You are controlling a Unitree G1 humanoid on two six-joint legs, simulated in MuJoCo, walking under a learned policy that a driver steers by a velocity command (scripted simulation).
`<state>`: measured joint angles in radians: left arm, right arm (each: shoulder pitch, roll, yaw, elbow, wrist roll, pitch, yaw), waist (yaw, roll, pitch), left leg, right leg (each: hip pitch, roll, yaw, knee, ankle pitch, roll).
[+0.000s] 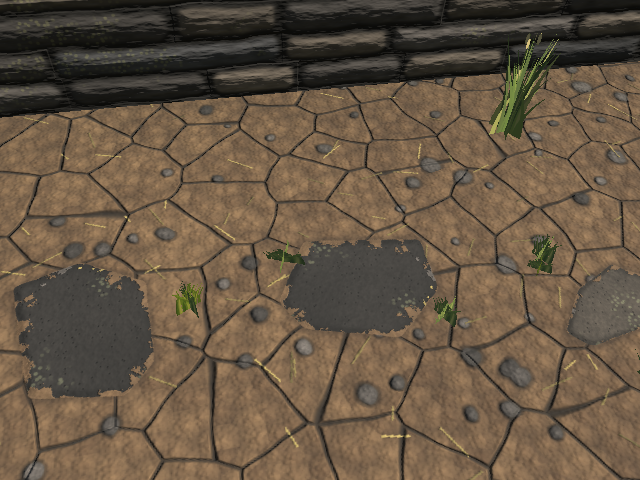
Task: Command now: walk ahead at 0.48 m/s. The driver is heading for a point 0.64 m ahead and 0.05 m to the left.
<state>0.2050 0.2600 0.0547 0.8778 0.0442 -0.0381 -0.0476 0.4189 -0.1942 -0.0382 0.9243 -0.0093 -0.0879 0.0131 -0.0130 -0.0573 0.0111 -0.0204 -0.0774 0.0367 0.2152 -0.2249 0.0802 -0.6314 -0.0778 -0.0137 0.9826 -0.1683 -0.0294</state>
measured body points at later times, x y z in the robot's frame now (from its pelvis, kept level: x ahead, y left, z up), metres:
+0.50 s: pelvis +0.28 -0.04 +0.00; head +0.30 -0.05 +0.45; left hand +0.27 +0.22 -0.14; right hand +0.39 -0.29 -0.13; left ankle +0.34 +0.12 -0.67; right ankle +0.26 -0.09 -0.75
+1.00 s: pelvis +0.53 +0.02 +0.00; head +0.57 +0.04 +0.44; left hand +0.57 +0.27 -0.16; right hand +0.58 -0.23 -0.14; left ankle +0.58 +0.08 -0.75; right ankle +0.52 -0.12 -0.67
